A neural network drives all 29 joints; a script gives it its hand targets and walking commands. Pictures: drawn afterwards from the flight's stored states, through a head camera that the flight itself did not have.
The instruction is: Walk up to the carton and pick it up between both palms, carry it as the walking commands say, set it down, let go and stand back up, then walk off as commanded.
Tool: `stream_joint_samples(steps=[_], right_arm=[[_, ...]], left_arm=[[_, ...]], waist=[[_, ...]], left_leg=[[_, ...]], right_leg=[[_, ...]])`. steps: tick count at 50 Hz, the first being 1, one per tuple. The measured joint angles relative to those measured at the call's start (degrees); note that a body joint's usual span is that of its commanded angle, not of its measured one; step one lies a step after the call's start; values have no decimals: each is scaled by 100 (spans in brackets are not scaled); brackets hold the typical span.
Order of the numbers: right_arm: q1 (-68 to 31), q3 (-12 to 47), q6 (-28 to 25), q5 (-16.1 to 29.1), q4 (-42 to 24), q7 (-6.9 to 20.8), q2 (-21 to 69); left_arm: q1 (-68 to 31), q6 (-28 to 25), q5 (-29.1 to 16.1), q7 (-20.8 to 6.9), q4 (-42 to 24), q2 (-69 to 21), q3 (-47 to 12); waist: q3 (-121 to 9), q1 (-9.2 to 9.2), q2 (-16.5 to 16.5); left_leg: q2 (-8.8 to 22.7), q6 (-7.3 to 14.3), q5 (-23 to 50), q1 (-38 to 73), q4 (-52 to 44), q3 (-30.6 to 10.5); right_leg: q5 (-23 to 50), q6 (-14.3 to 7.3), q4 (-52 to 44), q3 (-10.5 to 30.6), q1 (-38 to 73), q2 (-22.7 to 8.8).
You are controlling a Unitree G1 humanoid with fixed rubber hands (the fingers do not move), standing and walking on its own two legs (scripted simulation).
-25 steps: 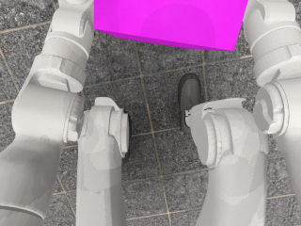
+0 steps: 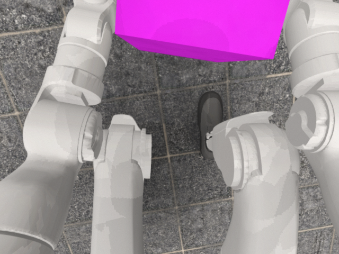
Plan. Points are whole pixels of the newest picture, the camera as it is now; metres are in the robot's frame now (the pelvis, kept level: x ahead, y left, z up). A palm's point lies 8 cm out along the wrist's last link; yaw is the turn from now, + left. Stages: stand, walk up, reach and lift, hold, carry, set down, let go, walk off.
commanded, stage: reach and lift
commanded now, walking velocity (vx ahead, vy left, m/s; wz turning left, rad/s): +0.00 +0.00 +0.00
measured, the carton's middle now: (192, 3) +0.52 -0.07 -0.22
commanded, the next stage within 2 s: none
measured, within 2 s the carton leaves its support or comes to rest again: neither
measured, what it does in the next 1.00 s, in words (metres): rises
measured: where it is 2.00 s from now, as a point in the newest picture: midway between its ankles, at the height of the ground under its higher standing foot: (170, 154)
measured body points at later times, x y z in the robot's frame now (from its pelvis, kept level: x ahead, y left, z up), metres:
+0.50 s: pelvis -0.01 -0.01 +0.04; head +0.35 -0.05 +0.30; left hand +0.57 +0.06 -0.11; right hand +0.52 -0.24 -0.11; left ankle +0.09 +0.11 -0.34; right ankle +0.18 -0.14 -0.34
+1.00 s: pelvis -0.01 -0.01 +0.08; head +0.34 -0.05 +0.35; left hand +0.55 +0.07 -0.05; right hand +0.50 -0.23 -0.05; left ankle +0.09 +0.11 -0.34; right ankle +0.18 -0.14 -0.34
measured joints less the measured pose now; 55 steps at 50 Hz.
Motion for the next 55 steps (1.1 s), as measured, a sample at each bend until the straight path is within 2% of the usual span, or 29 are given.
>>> stream_joint_samples(steps=[8, 12, 17, 23, 31, 44, 55], right_arm=[[279, -124, 315, -34, -857, -45, 116], [552, -290, 434, -172, -1310, -139, 282], [775, -439, 650, -345, -1807, -280, 430], [817, -704, 928, -683, -2156, -273, 613], [901, -961, 1162, -1015, -2612, -266, 915], [1416, -1199, 1455, -1210, -3655, -189, 1257], [1551, -1289, 1640, -1417, -3885, -105, 1335]], left_arm=[[321, 299, -106, 221, -627, -60, -8], [259, 397, -40, 104, -618, -79, 174], [100, 526, 100, -71, -578, -139, 468], [52, 660, 347, -324, -628, -204, 893], [271, 840, 489, -552, -1050, -213, 1152], [676, 1056, 451, -556, -1816, -382, 1149], [733, 1162, 458, -547, -1882, -514, 1280]], waist=[[215, -136, 149], [214, -182, 218], [215, -156, 278], [211, -91, 266], [210, -82, 161], [219, -58, 244], [216, -12, 356]], left_leg=[[-15, 76, 7, 342, -158, 82], [18, 104, 24, 528, -290, 178], [87, 113, 43, 788, -485, 305], [135, 65, 57, 1079, -737, 345], [112, -23, 66, 1332, -977, 267], [49, 1, 154, 1661, -1346, 184], [63, 71, 312, 2055, -1740, 217]], right_leg=[[-74, 149, -104, 162, 374, 152], [-72, 217, -172, 293, 523, 266], [-30, 239, -272, 430, 695, 367], [-7, 177, -424, 481, 896, 423], [-52, 81, -584, 430, 1124, 397], [-95, 109, -948, 397, 1564, 324], [-1, 172, -1348, 455, 2024, 325]])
